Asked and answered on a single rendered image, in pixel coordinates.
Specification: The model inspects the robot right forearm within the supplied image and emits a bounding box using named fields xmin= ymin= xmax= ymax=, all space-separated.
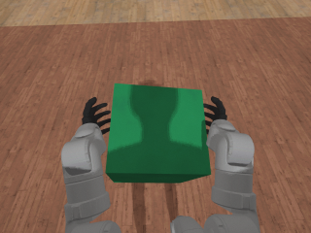
xmin=206 ymin=119 xmax=260 ymax=233

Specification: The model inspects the robot right hand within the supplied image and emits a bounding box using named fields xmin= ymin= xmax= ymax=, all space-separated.
xmin=203 ymin=96 xmax=227 ymax=134

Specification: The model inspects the carton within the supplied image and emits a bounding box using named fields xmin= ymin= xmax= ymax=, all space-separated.
xmin=105 ymin=83 xmax=212 ymax=183

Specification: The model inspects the robot right thigh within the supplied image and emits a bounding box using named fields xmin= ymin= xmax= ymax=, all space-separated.
xmin=170 ymin=216 xmax=204 ymax=233

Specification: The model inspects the robot right upper arm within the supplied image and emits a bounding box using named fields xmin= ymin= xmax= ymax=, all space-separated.
xmin=203 ymin=214 xmax=259 ymax=233

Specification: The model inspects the robot left hand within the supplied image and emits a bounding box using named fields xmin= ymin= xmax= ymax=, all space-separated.
xmin=82 ymin=97 xmax=111 ymax=135

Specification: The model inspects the robot left upper arm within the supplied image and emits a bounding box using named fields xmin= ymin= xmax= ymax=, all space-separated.
xmin=71 ymin=220 xmax=121 ymax=233

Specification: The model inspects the robot left forearm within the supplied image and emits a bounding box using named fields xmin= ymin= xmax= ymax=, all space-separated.
xmin=61 ymin=122 xmax=111 ymax=233

